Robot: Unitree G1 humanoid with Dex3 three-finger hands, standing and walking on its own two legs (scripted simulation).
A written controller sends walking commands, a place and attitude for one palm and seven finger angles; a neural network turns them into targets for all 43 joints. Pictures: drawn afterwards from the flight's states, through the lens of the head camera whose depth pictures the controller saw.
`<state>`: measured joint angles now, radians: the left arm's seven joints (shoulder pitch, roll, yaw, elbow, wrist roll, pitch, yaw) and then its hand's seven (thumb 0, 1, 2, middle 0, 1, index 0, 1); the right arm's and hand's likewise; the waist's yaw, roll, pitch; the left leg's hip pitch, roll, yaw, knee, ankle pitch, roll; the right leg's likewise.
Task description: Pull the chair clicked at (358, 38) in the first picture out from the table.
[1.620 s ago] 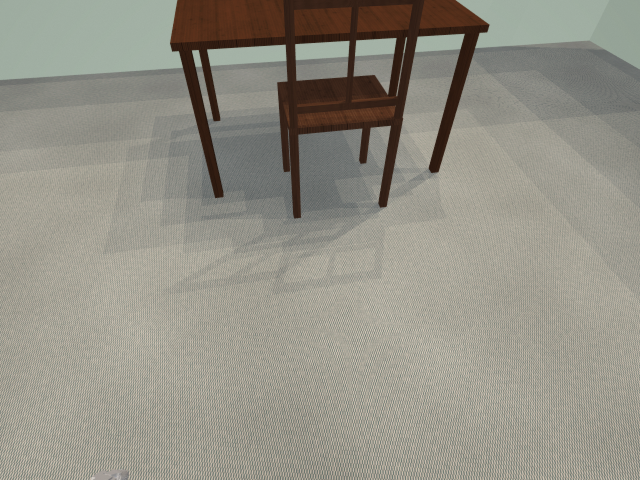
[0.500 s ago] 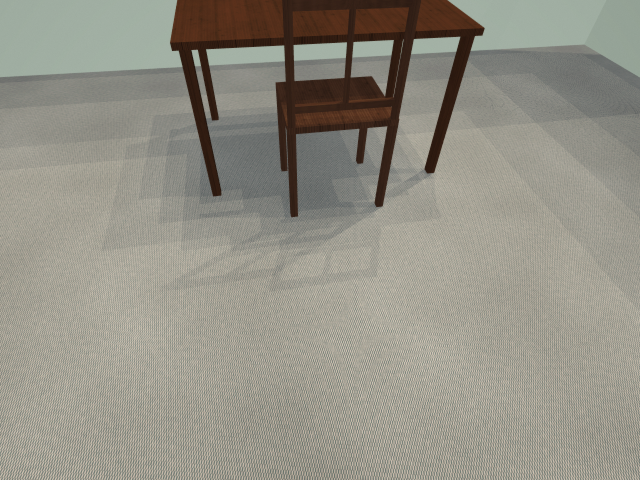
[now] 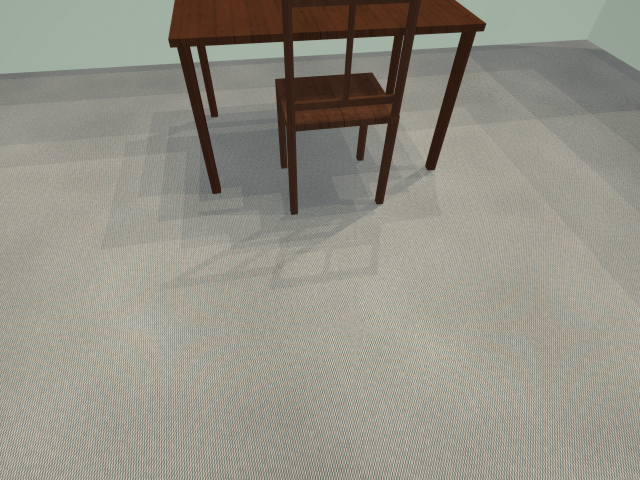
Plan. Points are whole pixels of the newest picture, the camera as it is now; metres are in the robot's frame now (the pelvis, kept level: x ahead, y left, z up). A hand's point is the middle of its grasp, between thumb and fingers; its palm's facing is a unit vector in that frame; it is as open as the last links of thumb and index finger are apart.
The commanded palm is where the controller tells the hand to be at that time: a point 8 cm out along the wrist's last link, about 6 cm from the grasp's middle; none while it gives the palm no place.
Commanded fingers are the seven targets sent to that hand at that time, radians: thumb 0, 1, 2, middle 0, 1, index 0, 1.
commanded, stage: walk to a spot facing it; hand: left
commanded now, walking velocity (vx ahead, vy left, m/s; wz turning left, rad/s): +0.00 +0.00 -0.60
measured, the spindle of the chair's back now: (348, 55) +1.40 +0.00 -0.07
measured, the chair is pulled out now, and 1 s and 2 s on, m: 0.00 0.00 0.00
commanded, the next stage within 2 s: none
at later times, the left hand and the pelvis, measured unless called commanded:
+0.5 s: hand out of the picture +0.03 +0.16 -0.16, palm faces -0.16 -0.97 -0.19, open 7.4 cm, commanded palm none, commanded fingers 0.00 0.90 0.90 -0.20 -0.30 -0.20 -0.30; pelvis +0.02 -0.02 +0.00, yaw -14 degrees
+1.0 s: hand (242, 352) +0.35 +0.16 -0.17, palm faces -0.47 -0.86 -0.19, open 7.4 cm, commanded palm none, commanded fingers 0.00 0.90 0.90 -0.20 -0.30 -0.20 -0.30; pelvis +0.18 +0.01 +0.00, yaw -32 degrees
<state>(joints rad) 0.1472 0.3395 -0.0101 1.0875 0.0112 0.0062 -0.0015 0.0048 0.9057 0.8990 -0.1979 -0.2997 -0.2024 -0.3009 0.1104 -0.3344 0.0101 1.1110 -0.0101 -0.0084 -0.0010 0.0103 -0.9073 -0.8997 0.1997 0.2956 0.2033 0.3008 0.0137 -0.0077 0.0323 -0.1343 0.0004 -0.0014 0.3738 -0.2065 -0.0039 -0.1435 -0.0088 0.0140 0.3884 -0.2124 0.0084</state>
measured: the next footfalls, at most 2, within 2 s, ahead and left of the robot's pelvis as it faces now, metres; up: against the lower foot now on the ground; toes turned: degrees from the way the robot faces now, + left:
left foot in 0.74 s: +0.21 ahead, +0.10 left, +0.00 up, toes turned -18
right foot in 1.28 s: +0.34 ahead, -0.22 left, +0.00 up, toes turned -48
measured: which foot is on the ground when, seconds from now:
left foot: down 0.00-0.28, up 0.30-0.72, down 0.74-1.00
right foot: down 0.00-0.74, up 0.76-1.00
